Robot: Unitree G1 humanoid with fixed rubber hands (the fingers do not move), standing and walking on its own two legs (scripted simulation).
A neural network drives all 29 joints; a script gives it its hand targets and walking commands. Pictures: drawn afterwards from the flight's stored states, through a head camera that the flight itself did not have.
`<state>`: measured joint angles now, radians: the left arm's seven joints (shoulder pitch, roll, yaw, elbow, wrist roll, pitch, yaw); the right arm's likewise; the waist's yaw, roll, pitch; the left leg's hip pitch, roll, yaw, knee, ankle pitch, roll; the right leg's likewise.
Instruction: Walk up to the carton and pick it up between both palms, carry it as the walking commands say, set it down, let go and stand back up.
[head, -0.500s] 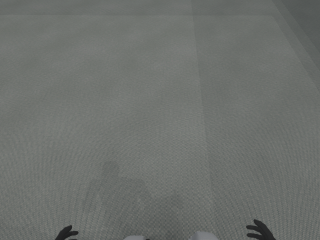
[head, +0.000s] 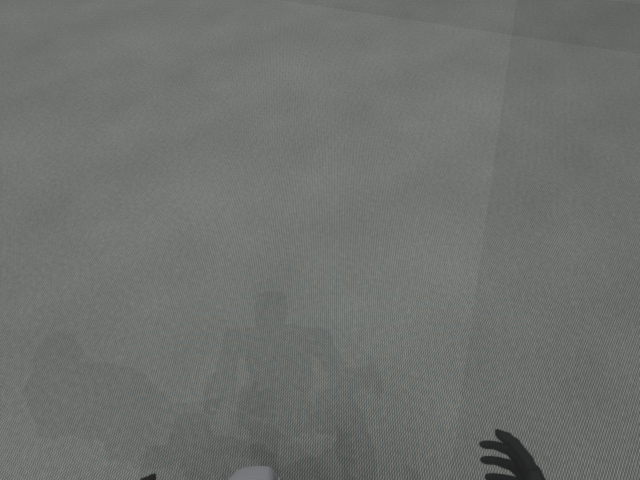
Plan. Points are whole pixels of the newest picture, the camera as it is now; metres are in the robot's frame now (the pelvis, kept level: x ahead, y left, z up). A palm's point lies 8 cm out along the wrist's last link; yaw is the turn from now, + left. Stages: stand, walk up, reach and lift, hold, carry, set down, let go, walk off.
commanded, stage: walk up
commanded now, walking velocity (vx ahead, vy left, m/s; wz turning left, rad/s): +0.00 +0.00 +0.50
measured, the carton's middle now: out of the picture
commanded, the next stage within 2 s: none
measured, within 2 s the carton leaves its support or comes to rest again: neither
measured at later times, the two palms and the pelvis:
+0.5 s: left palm out of the picture +0.06 +0.33 -0.12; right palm out of the picture +0.10 -0.19 -0.11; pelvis -0.01 +0.06 +0.00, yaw +14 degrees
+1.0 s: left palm out of the picture -0.12 +0.28 -0.12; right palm (393, 391) +0.24 -0.09 -0.12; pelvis +0.00 +0.06 +0.00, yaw +30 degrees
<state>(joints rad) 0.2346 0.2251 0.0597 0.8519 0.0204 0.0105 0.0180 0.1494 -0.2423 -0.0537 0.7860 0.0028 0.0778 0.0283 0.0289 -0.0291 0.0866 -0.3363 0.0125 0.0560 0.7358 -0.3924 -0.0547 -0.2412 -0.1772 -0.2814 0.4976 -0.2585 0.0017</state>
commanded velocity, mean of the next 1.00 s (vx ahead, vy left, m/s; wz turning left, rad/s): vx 0.01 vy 0.00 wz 0.50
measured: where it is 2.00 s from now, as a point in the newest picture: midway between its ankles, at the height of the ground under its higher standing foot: (171, 458)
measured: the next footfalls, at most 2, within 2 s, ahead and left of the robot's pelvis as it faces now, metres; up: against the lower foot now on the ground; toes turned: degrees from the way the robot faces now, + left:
left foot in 0.08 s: +0.02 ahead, +0.13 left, +0.00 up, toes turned +8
right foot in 0.64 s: +0.02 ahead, -0.06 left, +0.00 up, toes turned +11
